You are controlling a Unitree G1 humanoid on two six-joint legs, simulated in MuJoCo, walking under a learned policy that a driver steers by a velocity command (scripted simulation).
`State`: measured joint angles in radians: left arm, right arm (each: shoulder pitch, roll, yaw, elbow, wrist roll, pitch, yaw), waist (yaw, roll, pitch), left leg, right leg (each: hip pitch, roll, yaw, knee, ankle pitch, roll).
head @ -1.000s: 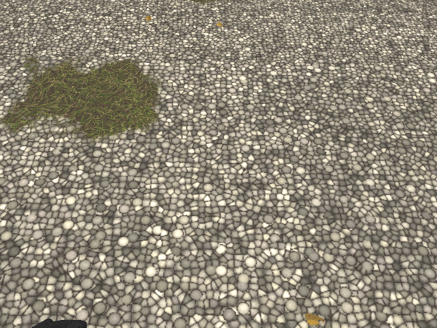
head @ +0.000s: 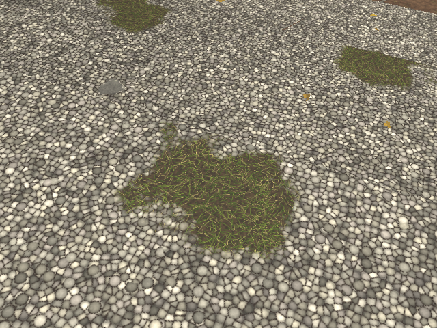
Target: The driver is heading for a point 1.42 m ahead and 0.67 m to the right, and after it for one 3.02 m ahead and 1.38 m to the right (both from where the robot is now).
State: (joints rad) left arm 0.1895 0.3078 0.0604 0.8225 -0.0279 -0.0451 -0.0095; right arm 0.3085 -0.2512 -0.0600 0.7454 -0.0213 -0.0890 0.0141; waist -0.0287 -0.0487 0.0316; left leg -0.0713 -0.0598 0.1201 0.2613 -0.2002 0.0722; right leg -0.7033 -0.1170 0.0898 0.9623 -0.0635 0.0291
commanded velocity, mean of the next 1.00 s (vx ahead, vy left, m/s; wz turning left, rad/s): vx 0.50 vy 0.00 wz -0.53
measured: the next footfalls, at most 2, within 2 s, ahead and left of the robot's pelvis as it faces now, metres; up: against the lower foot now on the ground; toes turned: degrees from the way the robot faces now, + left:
right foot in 0.26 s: +0.31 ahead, -0.15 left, +0.00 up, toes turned -11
left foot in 0.72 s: +0.64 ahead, -0.04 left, +0.00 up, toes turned -29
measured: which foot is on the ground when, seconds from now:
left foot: down 0.00-0.24, up 0.26-0.70, down 0.72-1.00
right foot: up 0.00-0.24, down 0.26-0.74, up 0.76-1.00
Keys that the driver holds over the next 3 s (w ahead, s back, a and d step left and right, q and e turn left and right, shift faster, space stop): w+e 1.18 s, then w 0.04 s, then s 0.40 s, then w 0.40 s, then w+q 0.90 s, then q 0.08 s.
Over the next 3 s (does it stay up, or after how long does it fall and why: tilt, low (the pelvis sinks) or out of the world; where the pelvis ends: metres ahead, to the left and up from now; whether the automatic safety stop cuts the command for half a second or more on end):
stays up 1.13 -0.74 -0.19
